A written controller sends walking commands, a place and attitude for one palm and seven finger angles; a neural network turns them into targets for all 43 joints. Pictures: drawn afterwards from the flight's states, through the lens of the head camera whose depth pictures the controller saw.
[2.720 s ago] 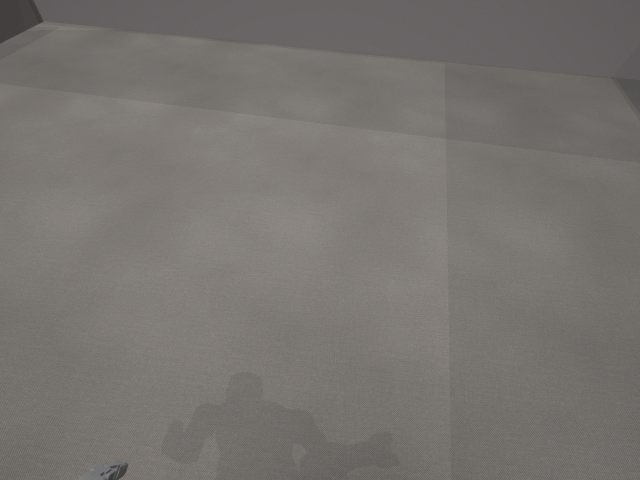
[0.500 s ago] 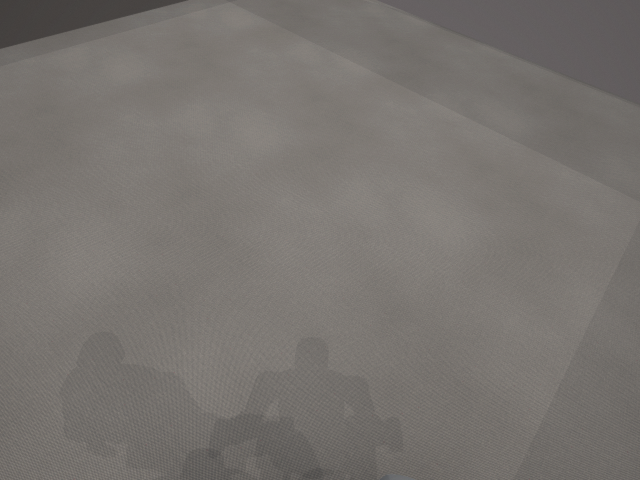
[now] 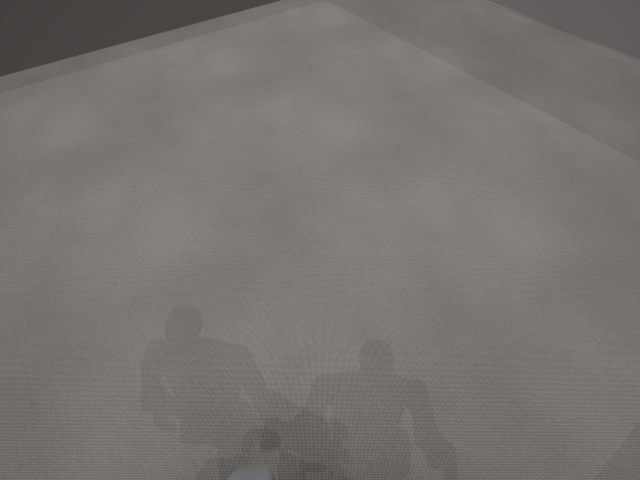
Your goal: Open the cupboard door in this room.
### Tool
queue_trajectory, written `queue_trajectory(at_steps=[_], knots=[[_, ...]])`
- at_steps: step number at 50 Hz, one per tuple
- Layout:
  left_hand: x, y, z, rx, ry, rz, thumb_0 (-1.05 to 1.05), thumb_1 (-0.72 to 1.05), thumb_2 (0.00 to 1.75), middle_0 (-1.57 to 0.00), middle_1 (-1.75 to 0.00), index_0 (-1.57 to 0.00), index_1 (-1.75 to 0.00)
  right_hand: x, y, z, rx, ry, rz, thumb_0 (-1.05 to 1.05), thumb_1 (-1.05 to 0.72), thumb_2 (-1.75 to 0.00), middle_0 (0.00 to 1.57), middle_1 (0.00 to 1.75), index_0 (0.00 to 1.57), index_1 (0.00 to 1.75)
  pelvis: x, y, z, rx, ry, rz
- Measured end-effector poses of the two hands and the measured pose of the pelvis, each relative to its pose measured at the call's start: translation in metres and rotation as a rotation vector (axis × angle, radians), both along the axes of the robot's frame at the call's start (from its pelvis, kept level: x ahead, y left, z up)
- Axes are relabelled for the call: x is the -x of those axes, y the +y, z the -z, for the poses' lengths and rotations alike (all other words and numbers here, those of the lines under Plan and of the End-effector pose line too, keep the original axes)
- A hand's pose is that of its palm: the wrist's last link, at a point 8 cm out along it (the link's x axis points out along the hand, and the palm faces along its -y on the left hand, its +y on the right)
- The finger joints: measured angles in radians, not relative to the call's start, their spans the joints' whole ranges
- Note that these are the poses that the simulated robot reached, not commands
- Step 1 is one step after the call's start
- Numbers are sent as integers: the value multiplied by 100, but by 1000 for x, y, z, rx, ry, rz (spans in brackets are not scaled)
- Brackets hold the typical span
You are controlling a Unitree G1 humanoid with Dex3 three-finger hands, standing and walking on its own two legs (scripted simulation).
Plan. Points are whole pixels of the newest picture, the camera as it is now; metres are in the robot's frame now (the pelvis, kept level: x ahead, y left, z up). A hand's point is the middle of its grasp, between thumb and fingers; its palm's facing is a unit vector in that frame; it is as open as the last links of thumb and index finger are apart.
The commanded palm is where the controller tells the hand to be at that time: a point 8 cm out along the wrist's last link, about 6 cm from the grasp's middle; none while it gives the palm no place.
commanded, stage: turn or walk to find it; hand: left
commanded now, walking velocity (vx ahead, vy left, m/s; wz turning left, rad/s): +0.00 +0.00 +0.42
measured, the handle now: out of the picture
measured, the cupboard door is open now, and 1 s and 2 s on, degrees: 0 0 0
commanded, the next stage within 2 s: none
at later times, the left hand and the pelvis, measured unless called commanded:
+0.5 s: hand out of the picture +0.03 +0.26 -0.16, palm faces +0.21 -0.94 -0.26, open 7.4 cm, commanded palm none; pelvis -0.01 +0.04 +0.00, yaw +11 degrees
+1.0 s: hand out of the picture -0.08 +0.24 -0.19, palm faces +0.44 -0.87 -0.22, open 7.4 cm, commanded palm none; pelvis -0.04 +0.04 -0.02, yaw +25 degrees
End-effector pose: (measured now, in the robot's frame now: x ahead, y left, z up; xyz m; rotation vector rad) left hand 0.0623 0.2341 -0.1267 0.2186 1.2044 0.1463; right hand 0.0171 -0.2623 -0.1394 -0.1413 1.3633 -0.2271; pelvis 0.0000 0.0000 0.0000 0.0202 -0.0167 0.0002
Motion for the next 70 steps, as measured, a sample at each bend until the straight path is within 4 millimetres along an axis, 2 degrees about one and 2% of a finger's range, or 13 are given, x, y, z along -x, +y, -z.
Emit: queue_trajectory(at_steps=[7,10,17,23,29,32,39,44,50,54,58,62,70], knots=[[53,44,32,28,91,-125,1,90,90,-20,-30,-20,-30,-59,33,-5,55,-100,-142,0,-91,-90,20,30,20,30,3,30,15,21,9,-71],[70,62,35,18,142,-159,1,91,90,-20,-30,-20,-30,-77,51,-15,61,-159,-181,0,-91,-90,20,30,20,30,6,38,12,23,6,-74],[70,81,16,8,98,-204,1,91,90,-20,-30,-20,-30,-91,79,-27,35,-198,-240,0,-90,-90,20,30,20,30,9,47,-2,38,6,-121],[54,76,3,-11,19,-221,1,91,90,-20,-30,-20,-30,-85,80,-18,-4,-173,-257,0,-90,-90,21,30,20,30,11,42,-3,33,6,-171],[41,53,-5,-39,-67,-228,1,91,90,-20,-30,-20,-30,-72,58,4,-40,-119,-262,0,-90,-90,21,30,20,30,13,22,5,10,11,-221],[47,40,-8,-52,-90,-240,1,91,90,-20,-30,-20,-30,-69,46,13,-46,-89,-273,0,-90,-90,21,30,20,30,16,14,8,15,4,-257],[84,22,-8,-25,-42,-318,1,91,90,-20,-30,-20,-30,-70,33,6,-28,-32,-328,0,-91,-90,20,30,20,30,19,9,1,6,-5,-329],[117,22,3,6,1,-384,1,90,90,-20,-30,-20,-30,-80,46,0,-3,-18,-394,0,-91,-90,20,30,20,30,25,16,1,1,-3,-377],[171,44,31,40,73,-486,1,90,89,-20,-30,-21,-30,-107,87,-3,26,-106,-499,0,-91,-90,20,30,20,30,37,38,15,17,0,-433],[194,56,29,36,128,-524,1,91,90,-20,-30,-20,-30,-114,111,-14,18,-163,-538,0,-91,-90,20,30,20,30,44,44,9,21,-3,-444],[197,64,17,23,99,-548,1,91,90,-20,-30,-20,-30,-115,126,-19,-2,-173,-571,0,-90,-90,20,30,20,30,48,47,1,30,-2,-471],[191,66,7,1,52,-563,1,91,90,-20,-30,-20,-30,-115,132,-16,-28,-167,-594,0,-90,-90,21,30,20,30,49,45,-2,31,1,-502],[170,46,-5,-59,-47,-579,1,91,90,-20,-30,-20,-30,-117,110,9,-77,-127,-612,0,-90,-90,21,30,20,30,46,21,7,6,11,-566]])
